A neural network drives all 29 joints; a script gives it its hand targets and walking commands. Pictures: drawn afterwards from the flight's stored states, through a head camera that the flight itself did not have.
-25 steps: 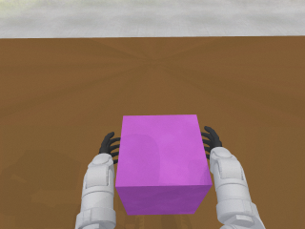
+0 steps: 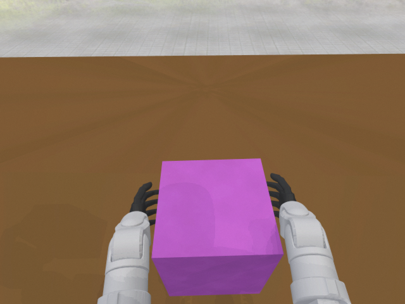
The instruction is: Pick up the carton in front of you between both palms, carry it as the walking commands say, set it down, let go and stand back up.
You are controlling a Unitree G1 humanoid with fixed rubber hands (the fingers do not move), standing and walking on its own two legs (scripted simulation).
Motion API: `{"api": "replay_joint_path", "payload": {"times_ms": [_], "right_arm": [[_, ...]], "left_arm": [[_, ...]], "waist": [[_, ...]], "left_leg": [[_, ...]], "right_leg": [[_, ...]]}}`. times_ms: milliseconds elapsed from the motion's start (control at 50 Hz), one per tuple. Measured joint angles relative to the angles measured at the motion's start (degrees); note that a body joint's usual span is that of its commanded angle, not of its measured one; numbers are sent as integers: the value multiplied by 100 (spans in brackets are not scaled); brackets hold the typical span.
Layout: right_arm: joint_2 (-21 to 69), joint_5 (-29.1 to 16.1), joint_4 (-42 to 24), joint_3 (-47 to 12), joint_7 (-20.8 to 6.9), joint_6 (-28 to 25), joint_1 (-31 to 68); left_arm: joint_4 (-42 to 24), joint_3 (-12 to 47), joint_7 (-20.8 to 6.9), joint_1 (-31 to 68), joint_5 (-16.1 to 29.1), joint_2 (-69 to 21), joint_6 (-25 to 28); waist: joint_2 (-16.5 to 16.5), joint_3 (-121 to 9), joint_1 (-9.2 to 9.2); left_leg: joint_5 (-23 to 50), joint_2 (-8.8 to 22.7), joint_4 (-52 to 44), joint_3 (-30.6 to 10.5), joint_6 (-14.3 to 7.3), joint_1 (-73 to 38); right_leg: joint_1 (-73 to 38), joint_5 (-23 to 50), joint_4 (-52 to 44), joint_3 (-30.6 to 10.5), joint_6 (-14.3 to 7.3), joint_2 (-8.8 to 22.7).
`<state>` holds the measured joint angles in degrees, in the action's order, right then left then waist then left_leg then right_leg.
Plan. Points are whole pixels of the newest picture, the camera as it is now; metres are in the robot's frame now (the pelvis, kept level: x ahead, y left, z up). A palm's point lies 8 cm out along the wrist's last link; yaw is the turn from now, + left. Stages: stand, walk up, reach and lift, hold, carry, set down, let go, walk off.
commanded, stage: reach and lift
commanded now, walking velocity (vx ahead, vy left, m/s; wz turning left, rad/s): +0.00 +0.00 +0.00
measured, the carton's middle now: (213, 230) +0.28 +0.00 -0.04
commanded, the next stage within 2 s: hold in 0.06 s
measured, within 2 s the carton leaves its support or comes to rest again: neither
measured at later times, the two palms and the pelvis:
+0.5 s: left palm (137, 219) +0.27 +0.15 +0.05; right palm (291, 212) +0.27 -0.15 +0.05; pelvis -0.02 +0.01 +0.00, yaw +0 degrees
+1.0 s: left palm (138, 216) +0.28 +0.15 +0.05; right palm (291, 208) +0.28 -0.15 +0.05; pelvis +0.00 +0.00 +0.00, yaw +0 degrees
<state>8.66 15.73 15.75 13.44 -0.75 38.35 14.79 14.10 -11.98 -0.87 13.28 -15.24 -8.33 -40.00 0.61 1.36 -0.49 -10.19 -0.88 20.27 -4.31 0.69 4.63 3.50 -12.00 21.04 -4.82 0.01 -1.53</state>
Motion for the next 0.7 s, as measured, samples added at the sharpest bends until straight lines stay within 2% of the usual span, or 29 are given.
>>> {"api": "replay_joint_path", "payload": {"times_ms": [120, 260, 380, 700], "right_arm": [[8, -27, -67, 16, 3, 74, 36], [-24, -126, -489, -143, 23, 354, -102], [16, -31, -244, 94, -40, 467, 80], [62, 48, -159, 241, -71, 359, 260]], "left_arm": [[-75, -12, -2, 35, 10, -6, -80], [-467, 144, 22, -87, 106, 18, -344], [-192, 11, 8, 133, 22, -27, -478], [-97, -161, -2, 327, 6, -75, -378]], "waist": [[2, 33, -3], [4, 4, 66], [-2, 80, 83], [-5, 116, 59]], "left_leg": [[8, 6, 28, -12, 4, -19], [62, -7, -50, -32, -2, -165], [45, -27, 45, -9, -20, -197], [21, -46, 143, 19, -29, -88]], "right_leg": [[-27, 12, 17, 11, -5, -9], [-192, 69, -87, 27, 7, 11], [-214, 48, 19, 6, 22, 22], [-86, 14, 144, -23, 36, 32]]}}
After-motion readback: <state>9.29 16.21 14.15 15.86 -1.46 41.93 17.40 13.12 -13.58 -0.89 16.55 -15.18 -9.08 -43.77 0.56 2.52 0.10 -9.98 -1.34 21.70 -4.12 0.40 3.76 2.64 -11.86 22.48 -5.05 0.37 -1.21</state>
